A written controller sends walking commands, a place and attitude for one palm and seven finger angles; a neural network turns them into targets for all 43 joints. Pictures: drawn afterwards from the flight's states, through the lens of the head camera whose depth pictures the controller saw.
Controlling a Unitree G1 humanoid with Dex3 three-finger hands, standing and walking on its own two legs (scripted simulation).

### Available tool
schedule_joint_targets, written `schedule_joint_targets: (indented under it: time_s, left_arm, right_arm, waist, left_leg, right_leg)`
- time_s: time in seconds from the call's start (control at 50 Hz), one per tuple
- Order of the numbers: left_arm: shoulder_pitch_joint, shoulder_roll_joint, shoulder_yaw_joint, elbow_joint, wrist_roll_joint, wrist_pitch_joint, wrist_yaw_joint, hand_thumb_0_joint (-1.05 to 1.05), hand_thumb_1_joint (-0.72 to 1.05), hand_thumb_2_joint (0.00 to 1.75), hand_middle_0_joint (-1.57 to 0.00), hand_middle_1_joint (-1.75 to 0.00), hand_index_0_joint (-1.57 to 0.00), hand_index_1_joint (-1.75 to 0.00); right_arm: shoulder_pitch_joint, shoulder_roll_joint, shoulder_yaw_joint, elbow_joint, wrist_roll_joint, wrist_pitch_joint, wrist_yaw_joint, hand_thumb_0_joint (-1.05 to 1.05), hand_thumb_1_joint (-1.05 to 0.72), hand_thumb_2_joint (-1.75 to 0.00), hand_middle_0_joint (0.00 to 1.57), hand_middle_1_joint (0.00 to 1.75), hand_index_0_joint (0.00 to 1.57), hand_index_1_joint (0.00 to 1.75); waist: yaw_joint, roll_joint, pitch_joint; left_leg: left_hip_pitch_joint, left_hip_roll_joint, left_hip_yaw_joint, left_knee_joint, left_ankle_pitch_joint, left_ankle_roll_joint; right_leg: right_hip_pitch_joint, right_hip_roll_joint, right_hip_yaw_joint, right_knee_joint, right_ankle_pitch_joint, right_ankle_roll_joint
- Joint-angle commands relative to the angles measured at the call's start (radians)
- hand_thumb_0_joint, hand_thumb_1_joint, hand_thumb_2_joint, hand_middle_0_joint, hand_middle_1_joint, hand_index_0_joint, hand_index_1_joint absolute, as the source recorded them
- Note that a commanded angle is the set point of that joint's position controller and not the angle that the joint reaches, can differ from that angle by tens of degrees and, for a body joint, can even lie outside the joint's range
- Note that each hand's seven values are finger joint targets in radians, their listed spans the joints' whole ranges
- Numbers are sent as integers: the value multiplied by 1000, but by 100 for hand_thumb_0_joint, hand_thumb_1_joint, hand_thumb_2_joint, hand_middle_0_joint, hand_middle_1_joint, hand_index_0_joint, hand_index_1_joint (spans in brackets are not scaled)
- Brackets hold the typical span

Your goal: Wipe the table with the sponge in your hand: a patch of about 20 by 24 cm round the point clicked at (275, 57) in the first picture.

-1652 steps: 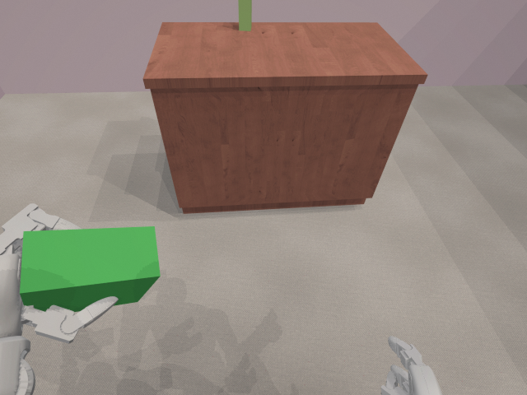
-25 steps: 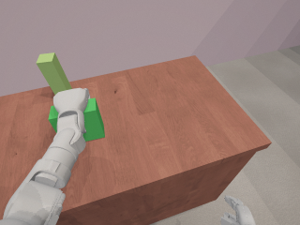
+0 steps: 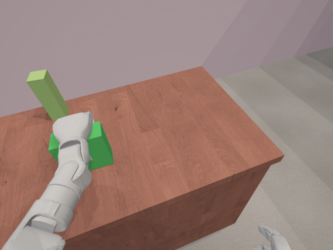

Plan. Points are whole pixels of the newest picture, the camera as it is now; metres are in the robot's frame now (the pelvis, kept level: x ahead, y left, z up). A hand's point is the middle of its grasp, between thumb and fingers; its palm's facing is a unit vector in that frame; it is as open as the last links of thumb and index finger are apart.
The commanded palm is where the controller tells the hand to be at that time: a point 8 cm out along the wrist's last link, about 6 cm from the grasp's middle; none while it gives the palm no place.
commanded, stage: wipe back along the middle lane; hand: left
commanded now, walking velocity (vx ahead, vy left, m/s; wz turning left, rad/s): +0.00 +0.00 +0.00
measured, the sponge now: (86, 153) +0.36 +0.26 +0.02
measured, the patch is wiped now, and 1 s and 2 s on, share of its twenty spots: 0.50 0.55 0.70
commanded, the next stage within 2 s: slide across to the third lane in 1.24 s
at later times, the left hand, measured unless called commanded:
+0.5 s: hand (82, 155) +0.32 +0.24 +0.07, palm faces +0.04 -0.05 -1.00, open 10.2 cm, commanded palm +0.27 +0.22 +0.10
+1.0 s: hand (87, 169) +0.28 +0.21 +0.07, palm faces +0.05 -0.07 -1.00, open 10.3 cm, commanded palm +0.23 +0.19 +0.10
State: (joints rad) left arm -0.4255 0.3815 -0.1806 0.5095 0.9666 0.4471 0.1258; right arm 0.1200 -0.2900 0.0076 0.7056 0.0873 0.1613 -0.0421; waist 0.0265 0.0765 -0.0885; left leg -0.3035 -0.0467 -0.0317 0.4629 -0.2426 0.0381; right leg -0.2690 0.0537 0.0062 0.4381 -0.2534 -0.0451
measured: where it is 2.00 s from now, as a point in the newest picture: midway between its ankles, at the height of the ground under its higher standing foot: outside the picture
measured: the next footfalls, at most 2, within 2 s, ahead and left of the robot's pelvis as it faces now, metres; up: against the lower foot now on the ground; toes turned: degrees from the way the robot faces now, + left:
none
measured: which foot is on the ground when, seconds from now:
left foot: down 0.00-1.00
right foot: down 0.00-1.00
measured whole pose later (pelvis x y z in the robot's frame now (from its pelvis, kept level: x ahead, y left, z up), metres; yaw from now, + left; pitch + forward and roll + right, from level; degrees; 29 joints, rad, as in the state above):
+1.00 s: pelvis -0.01 +0.00 +0.00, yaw -1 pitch +0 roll +0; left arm -0.10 0.32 -0.33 0.06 0.99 0.60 0.12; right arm -0.01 -0.26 0.04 0.65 0.09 0.16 0.02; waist 0.09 0.09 -0.08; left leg -0.24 -0.05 -0.01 0.48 -0.25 0.04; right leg -0.22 0.05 0.02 0.50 -0.28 -0.05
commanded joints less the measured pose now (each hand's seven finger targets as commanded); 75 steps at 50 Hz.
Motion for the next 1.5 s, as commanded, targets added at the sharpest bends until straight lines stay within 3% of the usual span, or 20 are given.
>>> schedule_joint_targets:
  time_s: [0.0, 0.14, 0.16, 0.24, 0.26, 0.34, 0.4, 0.44, 0.46, 0.82, 0.84, 0.92, 0.94, 0.96, 1.04, 1.06, 1.14, 1.16, 1.3, 1.48]
  left_arm:
    - [-139, 99, 21, -152, -11, 15, -23, 0, 10, 130, -120, -160, -120, -160]
    - [-116, 142, 63, -211, -28, 61, -17, 0, 10, 130, -120, -160, -120, -160]
    - [-123, 71, -3, -230, -34, 65, -22, 0, 10, 130, -120, -160, -120, -160]
    - [-75, 138, 61, -245, -26, 65, -23, 0, 10, 130, -120, -160, -120, -160]
    - [-80, 68, -1, -254, -24, 65, -26, 0, 10, 130, -120, -160, -120, -160]
    - [2, 91, 35, -307, -23, 64, -21, 0, 10, 130, -120, -160, -120, -160]
    - [38, 17, -30, -346, -32, 76, -20, 0, 10, 130, -120, -160, -120, -160]
    - [57, 84, 32, -370, -37, 91, -14, 0, 10, 130, -120, -160, -120, -160]
    - [46, 29, -20, -391, -42, 100, -17, 0, 10, 130, -120, -160, -120, -160]
    - [190, -38, -115, -543, -25, 148, -36, 0, 10, 130, -120, -160, -120, -160]
    - [179, 4, -70, -551, -25, 147, -30, 0, 10, 130, -120, -160, -120, -160]
    - [209, -63, -146, -563, -22, 157, -36, 0, 10, 130, -120, -160, -120, -160]
    - [209, -12, -92, -566, -22, 154, -30, 0, 10, 130, -120, -160, -120, -160]
    - [206, -69, -148, -574, -27, 161, -35, 0, 10, 130, -120, -160, -120, -160]
    - [222, -13, -96, -585, -22, 161, -30, 0, 10, 130, -120, -160, -120, -160]
    - [256, -71, -147, -594, -29, 165, -34, 0, 10, 130, -120, -160, -120, -160]
    - [301, -40, -126, -626, -23, 159, -34, 0, 10, 130, -120, -160, -120, -160]
    - [315, -86, -169, -639, -29, 163, -38, 0, 10, 130, -120, -160, -120, -160]
    - [397, -49, -136, -677, -28, 159, -26, 0, 10, 130, -120, -160, -120, -160]
    - [245, -45, -157, -732, -10, 172, -29, 0, 10, 130, -120, -160, -120, -160]
  right_arm:
    - [-175, -102, -27, -174, 5, -46, 2, 0, -90, -90, 20, 30, 20, 30]
    - [-225, -102, -17, -178, 9, -39, -8, 0, -90, -90, 20, 30, 20, 30]
    - [-225, -90, -15, -190, 8, -39, -8, 0, -90, -90, 20, 30, 20, 30]
    - [-242, -97, -14, -188, 7, -44, -9, 0, -90, -90, 20, 30, 20, 30]
    - [-240, -85, -11, -196, 6, -43, -6, 0, -90, -90, 20, 30, 20, 30]
    - [-259, -89, -14, -203, 3, -49, 5, 0, -90, -90, 20, 30, 20, 30]
    - [-273, -77, -11, -215, 5, -51, 15, 0, -90, -90, 20, 30, 20, 30]
    - [-289, -86, -13, -210, 5, -49, 15, 0, -90, -90, 20, 30, 20, 30]
    - [-289, -77, -9, -220, 5, -47, 16, 0, -90, -90, 20, 30, 20, 30]
    - [-357, -59, 2, -243, 9, -51, 50, 0, -90, -90, 20, 30, 20, 30]
    - [-357, -69, -5, -232, 7, -50, 49, 0, -90, -90, 20, 30, 20, 30]
    - [-368, -56, 1, -248, 10, -50, 57, 0, -90, -90, 20, 30, 20, 30]
    - [-368, -65, -5, -235, 8, -49, 56, 0, -90, -90, 20, 30, 20, 30]
    - [-372, -55, 1, -249, 9, -47, 57, 0, -90, -90, 20, 30, 20, 30]
    - [-378, -63, -3, -238, 8, -48, 58, 0, -90, -90, 20, 30, 20, 30]
    - [-383, -52, 2, -253, 10, -48, 62, 0, -90, -90, 20, 30, 20, 30]
    - [-392, -56, -2, -251, 9, -47, 69, 0, -90, -90, 20, 30, 20, 30]
    - [-390, -48, 1, -264, 10, -47, 72, 0, -90, -90, 20, 30, 20, 30]
    - [-400, -46, 2, -261, 12, -51, 77, 0, -90, -90, 20, 30, 20, 30]
    - [-428, -38, -2, -250, 6, -60, 66, 0, -90, -90, 20, 30, 20, 30]
  waist:
    - [19, -137, -227]
    - [32, -104, -187]
    - [21, -103, -186]
    - [39, -117, -197]
    - [27, -106, -196]
    - [48, -111, -205]
    - [41, -132, -187]
    - [54, -128, -182]
    - [45, -119, -184]
    - [59, -129, -130]
    - [61, -112, -132]
    - [60, -141, -139]
    - [63, -124, -138]
    - [60, -125, -130]
    - [66, -130, -134]
    - [65, -123, -136]
    - [70, -133, -135]
    - [67, -132, -133]
    - [74, -167, -109]
    - [66, -138, -135]
  left_leg:
    - [89, 5, -27, -14, 291, 5]
    - [91, 5, -30, -37, 232, 2]
    - [98, 5, -23, -38, 226, 4]
    - [107, 3, -34, -36, 231, 1]
    - [112, 4, -27, -30, 244, 2]
    - [122, 7, -39, -29, 263, -3]
    - [124, 9, -35, -24, 273, -3]
    - [122, 12, -43, -31, 262, -5]
    - [125, 10, -34, -29, 262, -3]
    - [131, 22, -53, -33, 236, -4]
    - [135, 25, -57, -34, 226, -6]
    - [134, 19, -50, -21, 238, 1]
    - [133, 25, -57, -25, 226, -3]
    - [131, 21, -49, -24, 217, 2]
    - [127, 19, -50, -18, 207, 0]
    - [125, 15, -43, -13, 217, 3]
    - [125, 17, -48, -7, 228, 2]
    - [122, 16, -42, -5, 224, 6]
    - [108, 11, -35, 3, 220, 6]
    - [132, 6, -34, 0, 200, 14]
  right_leg:
    - [138, -31, 48, -24, 408, -23]
    - [120, -29, 64, -39, 319, -26]
    - [122, -30, 42, -43, 303, -21]
    - [127, -26, 72, -40, 310, -28]
    - [126, -26, 53, -35, 323, -26]
    - [124, -21, 69, -25, 336, -33]
    - [117, -20, 52, -23, 347, -28]
    - [121, -18, 68, -23, 332, -32]
    - [127, -21, 51, -24, 330, -28]
    - [92, -9, 55, -7, 253, -35]
    - [86, -4, 65, -3, 237, -41]
    - [97, -9, 57, 3, 264, -35]
    - [90, -4, 68, 6, 246, -40]
    - [92, -7, 50, 4, 236, -35]
    - [94, -4, 81, 6, 247, -38]
    - [106, -8, 64, 9, 258, -35]
    - [107, -7, 83, 15, 277, -36]
    - [110, -8, 68, 15, 273, -32]
    - [124, -10, 104, 9, 307, -27]
    - [131, -17, 123, -6, 276, -29]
